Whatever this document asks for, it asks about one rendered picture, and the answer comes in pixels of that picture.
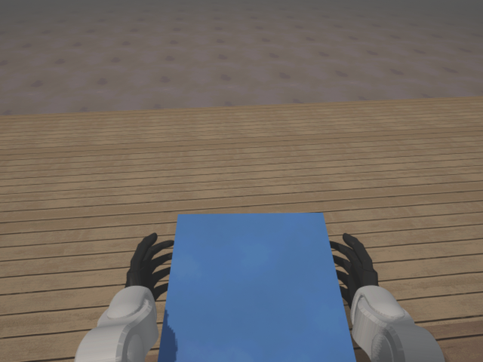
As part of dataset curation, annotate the robot right hand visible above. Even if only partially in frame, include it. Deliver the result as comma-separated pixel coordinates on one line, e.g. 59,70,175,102
330,233,379,309

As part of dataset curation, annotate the carton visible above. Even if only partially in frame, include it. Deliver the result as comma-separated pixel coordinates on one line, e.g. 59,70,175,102
158,213,356,362

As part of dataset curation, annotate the left robot forearm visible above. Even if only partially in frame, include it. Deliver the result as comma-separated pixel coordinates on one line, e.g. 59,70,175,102
74,286,158,362

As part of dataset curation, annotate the right robot forearm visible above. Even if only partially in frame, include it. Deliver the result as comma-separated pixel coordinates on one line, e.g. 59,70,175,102
350,285,445,362

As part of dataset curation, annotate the robot left hand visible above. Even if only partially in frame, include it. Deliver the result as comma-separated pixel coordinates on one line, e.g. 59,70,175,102
125,233,174,301

